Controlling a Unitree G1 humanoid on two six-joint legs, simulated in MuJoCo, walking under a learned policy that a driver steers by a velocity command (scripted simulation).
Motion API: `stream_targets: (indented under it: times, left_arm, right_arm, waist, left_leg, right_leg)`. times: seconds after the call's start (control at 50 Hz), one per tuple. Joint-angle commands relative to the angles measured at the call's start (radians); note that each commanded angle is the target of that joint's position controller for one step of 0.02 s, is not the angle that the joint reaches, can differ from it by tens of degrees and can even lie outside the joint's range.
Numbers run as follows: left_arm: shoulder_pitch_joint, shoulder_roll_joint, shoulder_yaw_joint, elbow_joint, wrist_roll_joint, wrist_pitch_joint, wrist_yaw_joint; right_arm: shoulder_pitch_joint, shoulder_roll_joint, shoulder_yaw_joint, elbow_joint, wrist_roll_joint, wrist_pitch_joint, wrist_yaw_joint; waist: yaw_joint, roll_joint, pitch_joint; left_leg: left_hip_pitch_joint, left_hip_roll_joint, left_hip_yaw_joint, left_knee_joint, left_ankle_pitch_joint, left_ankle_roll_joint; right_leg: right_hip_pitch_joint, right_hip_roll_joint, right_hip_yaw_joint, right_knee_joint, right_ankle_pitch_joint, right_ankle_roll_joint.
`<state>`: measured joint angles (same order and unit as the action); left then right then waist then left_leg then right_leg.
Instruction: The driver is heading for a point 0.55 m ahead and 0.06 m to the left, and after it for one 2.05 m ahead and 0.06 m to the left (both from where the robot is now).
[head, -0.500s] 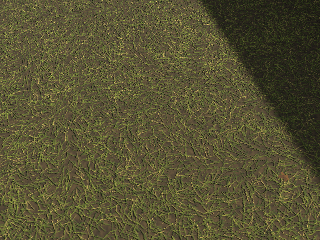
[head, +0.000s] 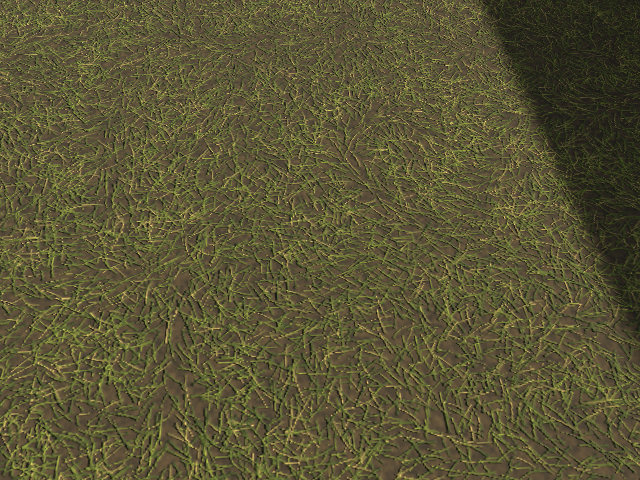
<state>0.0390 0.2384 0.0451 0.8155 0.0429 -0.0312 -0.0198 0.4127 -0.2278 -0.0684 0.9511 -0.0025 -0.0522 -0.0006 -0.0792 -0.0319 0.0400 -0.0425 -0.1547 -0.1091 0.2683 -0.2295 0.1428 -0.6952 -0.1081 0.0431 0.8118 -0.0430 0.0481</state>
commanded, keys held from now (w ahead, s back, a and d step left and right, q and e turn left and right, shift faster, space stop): w+q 0.66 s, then w+e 0.34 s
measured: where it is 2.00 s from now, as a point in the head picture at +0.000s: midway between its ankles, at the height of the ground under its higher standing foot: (206, 251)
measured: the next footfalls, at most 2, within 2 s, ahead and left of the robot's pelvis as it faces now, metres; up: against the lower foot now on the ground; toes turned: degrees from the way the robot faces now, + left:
right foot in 0.18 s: +0.31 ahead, -0.12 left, +0.00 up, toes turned +8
left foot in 0.72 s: +0.50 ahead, +0.16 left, +0.00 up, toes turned +29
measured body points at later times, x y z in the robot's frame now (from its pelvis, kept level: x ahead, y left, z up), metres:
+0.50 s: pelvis +0.29 -0.03 +0.00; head +0.32 -0.03 +0.45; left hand +0.23 +0.24 -0.12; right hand +0.51 -0.24 -0.11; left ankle +0.33 +0.13 -0.67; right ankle +0.27 -0.13 -0.74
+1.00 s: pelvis +0.52 +0.12 +0.00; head +0.53 +0.14 +0.45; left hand +0.48 +0.38 -0.14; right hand +0.65 -0.12 -0.12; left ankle +0.47 +0.14 -0.74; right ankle +0.65 -0.02 -0.66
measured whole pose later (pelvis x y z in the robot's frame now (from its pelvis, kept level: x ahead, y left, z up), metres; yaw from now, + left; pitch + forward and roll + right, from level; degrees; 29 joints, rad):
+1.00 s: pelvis +0.52 +0.12 +0.00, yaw +22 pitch +0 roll +0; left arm 0.28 0.26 0.06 0.87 0.02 0.00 -0.04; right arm 0.34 -0.23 -0.04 0.88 -0.02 -0.08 0.00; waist 0.00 -0.04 0.03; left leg -0.05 -0.07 0.15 0.25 -0.21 0.10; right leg -0.63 -0.09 0.04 1.05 -0.15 -0.02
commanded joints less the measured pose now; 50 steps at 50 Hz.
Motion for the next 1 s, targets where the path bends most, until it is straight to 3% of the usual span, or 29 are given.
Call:
stream_targets:
  times: [0.02,0.1,0.14,0.16,0.18,0.2,0.22,0.24,0.26,0.28,0.3,0.34,0.42,0.52,0.6,0.66,0.68,0.7,0.72,0.74,0.76,0.78,0.8,0.82,0.86,0.9,1.0]
  left_arm:
    - [-0.146,0.063,0.003,-0.110,-0.005,-0.014,-0.006]
    - [-0.207,0.076,-0.009,-0.164,-0.016,-0.030,-0.008]
    - [-0.084,0.107,0.000,-0.142,-0.021,-0.041,0.001]
    - [0.040,0.139,0.013,-0.106,-0.023,-0.048,0.012]
    - [0.193,0.173,0.026,-0.076,-0.017,-0.062,0.027]
    - [0.358,0.253,0.044,-0.072,0.008,-0.064,0.048]
    - [0.309,0.310,0.058,-0.078,0.018,-0.050,0.043]
    - [0.239,0.205,0.047,-0.092,-0.002,-0.037,0.036]
    - [0.177,0.121,0.025,-0.100,-0.010,-0.036,0.034]
    - [0.154,0.090,0.016,-0.092,-0.005,-0.039,0.030]
    - [0.169,0.086,0.013,-0.078,-0.006,-0.045,0.033]
    - [0.202,0.089,0.014,-0.049,-0.018,-0.063,0.027]
    - [0.249,0.103,0.022,-0.023,-0.028,-0.085,0.019]
    - [0.289,0.114,0.026,0.002,-0.025,-0.081,0.017]
    - [0.354,0.151,0.035,0.028,-0.026,-0.069,0.028]
    - [0.381,0.186,0.041,0.045,-0.022,-0.046,0.039]
    - [0.402,0.193,0.039,0.057,-0.022,-0.037,0.041]
    - [0.410,0.193,0.034,0.063,-0.023,-0.029,0.041]
    - [0.402,0.169,0.022,0.052,-0.026,-0.027,0.037]
    - [0.448,0.043,-0.011,-0.007,-0.047,-0.031,0.016]
    - [0.412,0.123,0.013,-0.020,-0.045,-0.025,0.017]
    - [0.294,0.148,0.023,-0.038,-0.043,-0.023,0.020]
    - [0.277,0.112,0.011,-0.039,-0.053,-0.033,0.015]
    - [0.305,0.104,0.012,-0.013,-0.048,-0.030,0.010]
    - [0.388,0.092,0.015,0.035,-0.018,0.004,0.000]
    - [0.389,0.077,0.020,0.043,-0.020,0.019,-0.013]
    - [0.226,0.062,0.023,0.007,-0.023,0.025,-0.022]
  right_arm:
    - [0.096,-0.145,-0.028,-0.038,-0.006,-0.004,-0.011]
    - [0.115,-0.164,-0.031,-0.049,-0.018,-0.002,-0.025]
    - [0.041,-0.189,-0.037,-0.073,-0.018,-0.006,-0.028]
    - [0.022,-0.201,-0.039,-0.080,-0.016,-0.013,-0.020]
    - [-0.004,-0.199,-0.039,-0.089,-0.006,-0.023,-0.008]
    - [0.011,-0.121,-0.019,-0.129,0.005,-0.033,0.000]
    - [0.149,-0.071,-0.012,-0.148,0.038,-0.023,-0.004]
    - [0.109,-0.158,-0.020,-0.116,-0.005,-0.004,-0.015]
    - [0.028,-0.156,-0.023,-0.122,-0.015,0.001,-0.005]
    - [-0.008,-0.134,-0.019,-0.131,-0.017,0.004,0.003]
    - [-0.027,-0.125,-0.020,-0.137,-0.029,0.014,0.013]
    - [-0.029,-0.106,-0.017,-0.149,-0.034,0.038,0.031]
    - [-0.154,-0.090,-0.008,-0.208,-0.037,0.053,0.055]
    - [-0.331,-0.065,0.014,-0.274,-0.029,0.044,0.074]
    - [-0.443,-0.069,0.023,-0.321,-0.035,0.041,0.086]
    - [-0.427,-0.089,0.015,-0.329,-0.045,0.043,0.076]
    - [-0.371,-0.096,0.010,-0.313,-0.052,0.039,0.070]
    - [-0.243,-0.110,-0.001,-0.272,-0.058,0.029,0.060]
    - [-0.071,-0.141,-0.017,-0.213,-0.070,0.018,0.045]
    - [0.002,-0.241,-0.036,-0.205,-0.079,0.012,0.027]
    - [0.047,-0.283,-0.048,-0.218,-0.040,0.023,0.012]
    - [-0.016,-0.255,-0.043,-0.200,-0.026,0.024,0.001]
    - [-0.068,-0.198,-0.026,-0.189,-0.024,0.012,-0.003]
    - [-0.112,-0.152,-0.011,-0.180,-0.026,0.001,-0.001]
    - [-0.160,-0.101,0.007,-0.173,-0.018,-0.020,0.000]
    - [-0.136,-0.108,0.006,-0.153,-0.014,-0.040,0.001]
    - [-0.070,-0.107,0.005,-0.113,-0.014,-0.054,-0.003]
  waist:
    - [-0.022,0.092,0.012]
    - [-0.024,0.114,0.017]
    - [0.051,0.126,-0.018]
    - [0.099,0.113,-0.086]
    - [0.181,0.079,-0.174]
    - [0.222,-0.041,-0.340]
    - [0.119,-0.288,-0.423]
    - [0.101,-0.092,-0.290]
    - [0.098,-0.001,-0.147]
    - [0.085,0.026,-0.081]
    - [0.078,-0.012,-0.051]
    - [0.059,-0.065,-0.039]
    - [0.063,-0.058,-0.019]
    - [0.093,-0.052,0.018]
    - [0.124,-0.048,0.043]
    - [0.105,-0.067,0.008]
    - [0.083,-0.073,-0.031]
    - [0.027,-0.060,-0.099]
    - [-0.049,-0.007,-0.193]
    - [-0.028,0.216,-0.339]
    - [-0.057,0.188,-0.420]
    - [-0.043,0.071,-0.265]
    - [-0.006,0.069,-0.143]
    - [0.044,0.043,-0.083]
    - [0.100,0.094,-0.049]
    - [0.112,0.093,-0.040]
    - [0.079,0.097,0.034]
  left_leg:
    - [0.067,0.254,-0.216,-0.018,0.462,0.064]
    - [0.132,0.278,-0.264,0.052,0.579,0.067]
    - [0.061,0.263,-0.251,0.134,0.722,0.024]
    - [0.030,0.234,-0.241,0.254,0.814,0.002]
    - [-0.072,0.183,-0.209,0.449,0.728,-0.020]
    - [-0.213,0.123,-0.131,0.725,0.335,-0.033]
    - [-0.494,-0.016,-0.034,0.968,-0.356,-0.058]
    - [-0.574,0.094,-0.028,1.035,-0.259,-0.049]
    - [-0.567,0.126,-0.011,1.002,-0.156,-0.056]
    - [-0.550,0.154,0.001,0.967,-0.111,-0.064]
    - [-0.534,0.177,0.009,0.938,-0.098,-0.070]
    - [-0.508,0.191,0.027,0.917,-0.083,-0.079]
    - [-0.627,0.219,0.048,0.870,0.017,-0.093]
    - [-0.613,0.218,0.122,0.589,0.209,-0.100]
    - [-0.568,0.205,0.194,0.415,0.181,-0.063]
    - [-0.479,0.135,0.247,0.354,0.029,-0.011]
    - [-0.388,0.098,0.246,0.329,-0.024,0.012]
    - [-0.220,0.065,0.231,0.268,-0.014,0.039]
    - [0.044,0.116,0.145,0.212,0.012,0.071]
    - [0.403,0.461,-0.306,0.182,-0.055,0.163]
    - [0.416,0.608,-0.622,0.047,0.074,0.235]
    - [0.311,0.545,-0.395,0.057,0.193,0.188]
    - [0.144,0.499,-0.245,0.034,0.293,0.148]
    - [0.036,0.442,-0.138,-0.001,0.326,0.085]
    - [-0.091,0.383,-0.014,-0.059,0.337,0.027]
    - [-0.095,0.366,0.041,-0.095,0.368,0.013]
    - [-0.040,0.350,0.154,-0.154,0.350,-0.021]
  right_leg:
    - [-0.059,0.056,-0.040,-0.076,0.033,0.000]
    - [0.009,0.096,-0.037,-0.212,-0.009,-0.033]
    - [0.243,0.134,-0.039,-0.298,-0.070,-0.067]
    - [0.419,0.162,-0.052,-0.321,-0.087,-0.088]
    - [0.657,0.099,-0.004,-0.365,-0.050,-0.121]
    - [0.900,-0.161,0.242,-0.360,-0.220,-0.163]
    - [1.051,-0.374,0.705,-0.481,-0.228,-0.290]
    - [0.916,-0.324,0.680,-0.499,-0.353,-0.273]
    - [0.763,-0.269,0.496,-0.523,-0.314,-0.247]
    - [0.669,-0.221,0.368,-0.553,-0.204,-0.226]
    - [0.615,-0.186,0.273,-0.573,-0.125,-0.209]
    - [0.561,-0.155,0.159,-0.603,-0.003,-0.194]
    - [0.586,-0.156,0.018,-0.650,0.121,-0.208]
    - [0.595,-0.109,-0.151,-0.660,0.189,-0.181]
    - [0.689,-0.148,-0.206,-0.638,0.260,-0.167]
    - [0.784,-0.166,-0.260,-0.485,0.611,-0.150]
    - [0.785,-0.171,-0.263,-0.377,0.734,-0.152]
    - [0.741,-0.166,-0.272,-0.218,0.734,-0.147]
    - [0.583,-0.140,-0.285,-0.002,0.537,-0.131]
    - [0.200,-0.030,-0.282,0.351,-0.200,-0.084]
    - [0.064,0.103,-0.136,0.574,-0.514,-0.071]
    - [-0.010,0.049,-0.032,0.586,-0.401,-0.086]
    - [0.021,0.030,-0.012,0.508,-0.336,-0.093]
    - [0.082,0.001,-0.002,0.415,-0.301,-0.095]
    - [0.192,-0.003,0.000,0.345,-0.257,-0.083]
    - [0.177,0.011,-0.003,0.332,-0.205,-0.079]
    - [0.007,0.012,-0.005,0.211,-0.027,-0.069]
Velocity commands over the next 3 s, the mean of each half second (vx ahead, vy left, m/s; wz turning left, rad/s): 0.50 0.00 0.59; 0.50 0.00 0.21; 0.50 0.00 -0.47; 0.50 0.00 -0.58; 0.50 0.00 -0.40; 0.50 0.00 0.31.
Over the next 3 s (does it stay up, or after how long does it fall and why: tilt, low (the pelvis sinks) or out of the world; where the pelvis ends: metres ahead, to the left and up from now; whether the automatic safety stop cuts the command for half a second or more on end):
stays up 1.58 0.04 -0.02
